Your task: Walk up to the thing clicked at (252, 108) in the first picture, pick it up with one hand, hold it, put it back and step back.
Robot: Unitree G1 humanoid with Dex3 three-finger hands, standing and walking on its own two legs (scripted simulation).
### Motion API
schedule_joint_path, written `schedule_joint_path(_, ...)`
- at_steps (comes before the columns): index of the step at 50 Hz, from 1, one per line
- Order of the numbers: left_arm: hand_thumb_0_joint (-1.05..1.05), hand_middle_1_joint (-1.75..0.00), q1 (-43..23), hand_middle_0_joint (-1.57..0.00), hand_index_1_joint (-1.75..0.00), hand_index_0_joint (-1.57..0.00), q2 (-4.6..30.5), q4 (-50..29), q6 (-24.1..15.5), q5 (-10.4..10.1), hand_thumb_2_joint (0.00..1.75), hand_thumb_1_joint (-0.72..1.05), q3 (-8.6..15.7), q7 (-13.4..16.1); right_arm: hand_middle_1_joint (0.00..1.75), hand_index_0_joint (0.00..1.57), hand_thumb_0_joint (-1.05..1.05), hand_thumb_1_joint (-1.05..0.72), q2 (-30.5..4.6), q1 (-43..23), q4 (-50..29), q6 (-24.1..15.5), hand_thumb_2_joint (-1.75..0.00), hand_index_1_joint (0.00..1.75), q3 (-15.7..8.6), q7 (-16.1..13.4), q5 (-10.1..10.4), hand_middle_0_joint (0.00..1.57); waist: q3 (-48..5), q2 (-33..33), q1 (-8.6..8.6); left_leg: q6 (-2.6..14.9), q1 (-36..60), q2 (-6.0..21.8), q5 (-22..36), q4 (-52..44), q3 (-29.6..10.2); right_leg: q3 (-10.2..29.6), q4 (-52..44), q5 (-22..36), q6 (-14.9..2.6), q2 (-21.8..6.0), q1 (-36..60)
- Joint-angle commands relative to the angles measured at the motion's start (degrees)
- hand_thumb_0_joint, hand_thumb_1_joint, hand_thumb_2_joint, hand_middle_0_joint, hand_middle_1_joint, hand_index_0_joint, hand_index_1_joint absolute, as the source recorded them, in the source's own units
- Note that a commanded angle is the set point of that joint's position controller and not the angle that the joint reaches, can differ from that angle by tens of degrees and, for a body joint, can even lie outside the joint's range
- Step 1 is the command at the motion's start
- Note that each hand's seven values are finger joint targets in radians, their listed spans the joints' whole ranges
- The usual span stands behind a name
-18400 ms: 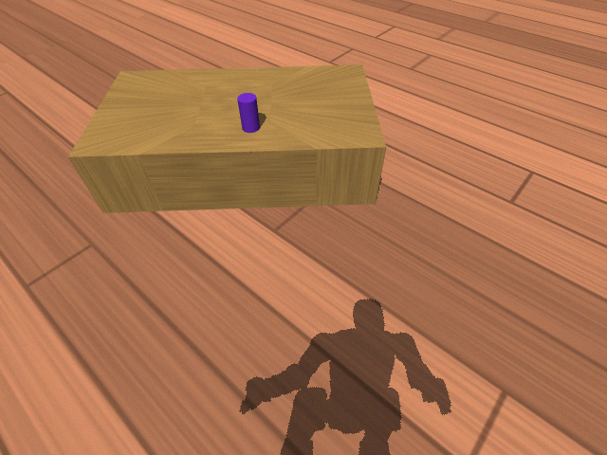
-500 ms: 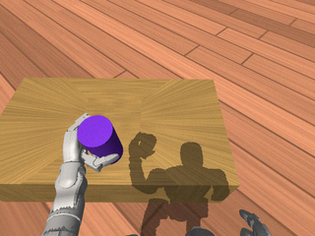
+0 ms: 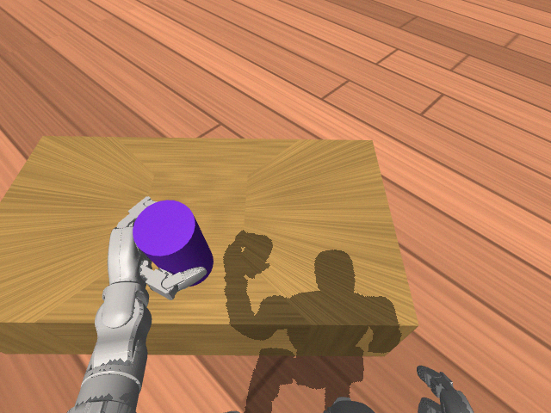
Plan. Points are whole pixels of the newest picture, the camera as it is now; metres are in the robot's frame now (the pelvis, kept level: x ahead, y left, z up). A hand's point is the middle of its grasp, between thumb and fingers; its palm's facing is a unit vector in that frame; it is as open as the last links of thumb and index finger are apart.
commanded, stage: hold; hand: left
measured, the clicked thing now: (178, 247) +0.34 +0.16 +0.05
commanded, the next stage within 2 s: crouch in 1.06 s
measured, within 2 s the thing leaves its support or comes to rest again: neither
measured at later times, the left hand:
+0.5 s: hand (178, 245) +0.34 +0.16 +0.04, palm faces +0.11 -0.99 +0.00, open 10.9 cm
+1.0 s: hand (176, 242) +0.35 +0.17 +0.04, palm faces +0.13 -0.99 +0.00, open 10.9 cm
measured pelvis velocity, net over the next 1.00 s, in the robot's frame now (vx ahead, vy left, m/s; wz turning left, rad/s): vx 0.00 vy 0.00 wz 0.00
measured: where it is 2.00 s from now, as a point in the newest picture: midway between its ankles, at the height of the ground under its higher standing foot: outside the picture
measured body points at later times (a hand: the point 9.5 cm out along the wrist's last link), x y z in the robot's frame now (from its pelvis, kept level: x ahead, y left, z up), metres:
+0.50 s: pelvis +0.00 +0.00 +0.00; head +0.04 +0.01 +0.45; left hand +0.33 +0.22 +0.04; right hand +0.12 -0.25 -0.11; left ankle -0.01 +0.11 -0.71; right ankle +0.05 -0.14 -0.71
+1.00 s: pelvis +0.00 +0.00 +0.00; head +0.04 +0.01 +0.45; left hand +0.33 +0.22 +0.05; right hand +0.13 -0.25 -0.11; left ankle -0.01 +0.11 -0.71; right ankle +0.05 -0.14 -0.71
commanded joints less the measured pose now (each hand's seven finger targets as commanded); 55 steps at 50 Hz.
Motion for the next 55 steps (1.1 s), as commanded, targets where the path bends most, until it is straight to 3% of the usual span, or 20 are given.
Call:
schedule_joint_path(1,0.0,-1.52,-21.6,-1.33,-1.52,-1.35,6.9,-16.9,-6.4,-0.8,1.33,0.06,1.7,-0.4,0.3,0.2,0.0,-0.91,-7.9,-0.9,-6.2,-2.6,-0.9,0.3,-2.9,-0.2,0.1,0.2,-17.4,3.4,-0.17,-1.08,2.2,-0.9,15.9,-8.0,-0.7,-0.1,-3.1,11.3,-2.29,1.8,11.0)
schedule_joint_path(2,0.0,-1.52,-21.9,-1.33,-1.52,-1.35,6.3,-17.1,-6.3,-0.7,1.33,0.07,0.8,-0.4,0.3,0.2,0.0,-0.91,-8.4,-0.3,-6.5,-2.8,-0.91,0.3,-3.1,-0.3,0.1,0.2,-18.9,2.3,-0.92,-1.15,3.5,-0.6,16.7,-8.2,-1.1,-0.3,-2.8,11.8,-2.35,1.9,11.3)
schedule_joint_path(3,0.0,-1.51,-22.2,-1.33,-1.52,-1.35,6.7,-18.6,-6.6,-1.0,1.33,0.06,1.3,-0.2,0.3,0.2,0.0,-0.91,-8.0,-0.4,-6.6,-2.7,-0.91,0.3,-2.9,-0.2,0.2,0.2,-18.7,2.6,0.04,-1.22,3.0,-0.6,16.7,-8.3,-1.1,-0.4,-2.7,11.6,-2.35,1.9,11.9)
schedule_joint_path(8,0.0,-1.52,-22.6,-1.32,-1.52,-1.34,7.4,-17.9,-6.7,-1.2,1.33,0.04,2.5,0.2,0.3,0.2,0.0,-0.92,-8.2,-0.1,-6.3,-2.7,-0.91,0.3,-2.9,-0.2,0.2,0.2,-19.3,2.8,-0.23,-1.41,3.4,-0.7,19.5,-7.8,-1.2,-0.3,-2.2,13.6,-2.5,1.8,12.1)
schedule_joint_path(11,0.0,-1.52,-19.4,-1.32,-1.52,-1.34,7.9,-14.3,-6.2,-0.7,1.35,0.05,3.9,0.2,0.3,0.2,0.0,-0.91,-8.0,-0.3,-6.5,-2.3,-0.91,0.3,-2.8,-0.5,0.1,0.2,-19.1,0.2,0.17,-0.74,1.6,-1.0,16.8,-7.7,-0.8,0.0,-2.9,12.7,-2.2,1.7,13.6)
schedule_joint_path(13,0.0,-1.53,-19.6,-1.33,-1.53,-1.35,5.9,-14.7,-6.5,-1.2,1.36,0.06,2.3,-0.1,0.3,0.2,0.0,-0.91,-7.9,-0.7,-6.4,-2.2,-0.91,0.3,-2.8,-0.4,0.1,0.2,-17.6,0.5,0.11,-0.78,1.4,-1.0,16.3,-7.8,-0.7,-0.1,-3.0,12.3,-2.15,1.7,12.8)
schedule_joint_path(16,0.0,-1.53,-23.5,-1.34,-1.53,-1.36,8.5,-16.5,-6.7,-0.8,1.35,0.08,3.2,-0.3,0.3,0.2,0.0,-0.92,-8.3,-0.5,-6.4,-2.3,-0.91,0.3,-3.0,-0.4,0.2,0.2,-18.6,2.9,-0.1,-0.98,2.5,-1.0,15.2,-8.2,-0.7,0.0,-3.2,10.8,-2.31,1.7,11.7)
schedule_joint_path(18,0.0,-1.52,-20.8,-1.32,-1.53,-1.35,5.8,-15.3,-6.4,-1.1,1.34,0.05,1.1,-0.6,0.3,0.2,0.0,-0.92,-8.2,-0.3,-6.6,-2.4,-0.91,0.3,-2.9,-0.4,0.2,0.2,-19.2,1.9,-0.42,-0.96,3.3,-0.9,17.0,-7.9,-0.6,0.0,-2.9,12.5,-2.3,1.7,12.2)
schedule_joint_path(20,0.0,-1.51,-20.8,-1.32,-1.52,-1.34,6.8,-16.5,-6.5,-1.1,1.33,0.04,2.2,-0.2,0.3,0.2,0.0,-0.92,-7.9,-0.2,-6.5,-2.2,-0.91,0.3,-2.9,-0.3,0.2,0.2,-19.4,1.7,0.3,-0.79,2.8,-1.1,17.6,-7.6,-0.6,0.0,-3.1,13.2,-2.21,1.7,12.9)
schedule_joint_path(24,0.0,-1.5,-23.6,-1.3,-1.5,-1.32,7.3,-16.2,-6.6,-0.7,1.33,0.05,2.4,0.4,0.3,0.2,0.0,-0.91,-7.9,-0.6,-6.5,-2.3,-0.91,0.3,-2.9,-0.3,0.1,0.2,-17.6,1.0,-0.47,-0.55,1.7,-1.0,13.6,-8.4,-0.5,0.0,-3.5,10.2,-2.1,1.7,11.9)
schedule_joint_path(25,0.0,-1.51,-23.0,-1.31,-1.52,-1.33,8.1,-15.2,-6.8,-0.7,1.34,0.04,3.8,0.6,0.3,0.2,0.0,-0.92,-7.7,-0.8,-6.3,-2.2,-0.91,0.3,-2.7,-0.4,0.1,0.2,-16.8,1.6,-0.01,-0.53,1.0,-1.2,13.0,-8.3,-0.4,0.1,-3.8,9.5,-2.08,1.6,11.7)
schedule_joint_path(29,0.0,-1.52,-21.7,-1.32,-1.52,-1.34,9.1,-17.5,-6.9,-0.7,1.34,0.06,4.5,0.7,0.3,0.2,0.0,-0.92,-7.8,-1.2,-7.0,-2.1,-0.91,0.3,-2.7,-0.7,0.2,0.2,-19.0,1.8,0.81,-0.47,1.5,-1.4,13.8,-8.5,-0.2,0.3,-3.9,10.6,-1.99,1.5,14.4)
schedule_joint_path(31,0.0,-1.51,-20.5,-1.32,-1.52,-1.34,6.0,-15.7,-6.4,-0.6,1.34,0.06,1.5,0.5,0.3,0.2,0.0,-0.92,-7.8,-1.4,-6.9,-2.2,-0.91,0.3,-2.7,-0.6,0.2,0.2,-16.8,2.4,-0.07,-0.79,2.1,-1.1,13.7,-8.9,-0.5,-0.1,-3.8,10.0,-2.13,1.8,12.0)
schedule_joint_path(33,0.0,-1.52,-22.1,-1.32,-1.52,-1.34,7.4,-15.7,-6.7,-0.9,1.34,0.06,3.5,0.6,0.3,0.2,0.0,-0.92,-8.1,-1.2,-6.4,-2.4,-0.91,0.3,-3.0,-0.6,0.3,0.2,-15.5,1.3,-0.25,-0.75,1.3,-0.9,12.2,-9.0,-0.9,-0.1,-3.8,8.7,-2.07,1.8,10.6)
schedule_joint_path(38,0.0,-1.52,-21.8,-1.32,-1.53,-1.35,7.3,-17.9,-6.7,-0.8,1.33,0.03,2.4,0.5,0.3,0.2,0.0,-0.93,-7.8,-1.0,-7.0,-2.4,-0.91,0.3,-2.8,-0.5,0.2,0.2,-19.0,2.3,0.18,-0.55,2.7,-1.3,14.6,-8.2,-0.3,0.2,-3.9,11.2,-2.0,1.6,13.5)
schedule_joint_path(41,0.0,-1.51,-22.0,-1.3,-1.51,-1.32,7.4,-17.8,-6.4,-0.6,1.32,0.02,2.1,0.7,0.3,0.2,0.0,-0.93,-7.9,-0.3,-6.5,-2.3,-0.91,0.3,-2.8,-0.8,0.3,0.2,-20.7,1.9,-0.61,-0.64,3.9,-1.2,17.5,-7.7,-0.3,0.3,-3.5,13.9,-2.04,1.5,14.2)
schedule_joint_path(49,0.0,-1.53,-21.2,-1.32,-1.53,-1.34,7.4,-14.9,-6.6,-0.5,1.35,0.04,3.3,0.7,0.3,0.2,0.0,-0.92,-8.0,-1.4,-6.6,-2.1,-0.91,0.3,-3.0,-0.3,0.1,0.2,-16.5,2.0,0.37,-0.9,1.5,-0.9,13.3,-9.0,-1.0,-0.3,-3.7,9.1,-2.24,1.7,11.7)
schedule_joint_path(53,0.0,-1.52,-21.7,-1.31,-1.52,-1.34,7.2,-17.5,-6.6,-0.5,1.32,0.01,1.8,0.4,0.3,0.2,0.0,-0.93,-8.0,-0.2,-6.6,-2.3,-0.91,0.3,-2.9,-0.4,0.1,0.2,-20.5,3.4,-0.12,-1.19,4.1,-0.9,20.0,-7.8,-0.7,-0.2,-2.7,14.6,-2.41,1.7,13.3)
schedule_joint_path(54,0.0,-1.5,-20.4,-1.3,-1.51,-1.32,5.4,-15.3,-6.2,-0.5,1.32,0.03,0.7,0.5,0.3,0.2,0.0,-0.92,-8.1,0.0,-6.5,-2.2,-0.91,0.3,-3.1,-0.4,0.2,0.2,-19.9,2.0,-0.73,-1.14,4.1,-0.9,20.4,-7.6,-0.7,-0.2,-2.7,15.3,-2.32,1.8,13.1)
schedule_joint_path(55,0.0,-1.5,-21.4,-1.31,-1.5,-1.33,6.4,-16.3,-6.2,-0.5,1.31,0.03,1.5,0.6,0.3,0.2,0.0,-0.92,-8.0,0.1,-6.4,-2.2,-0.91,0.3,-3.0,-0.5,0.1,0.2,-20.3,0.8,-0.59,-0.79,3.6,-1.0,20.0,-7.3,-0.6,-0.1,-3.0,15.7,-2.18,1.7,14.0)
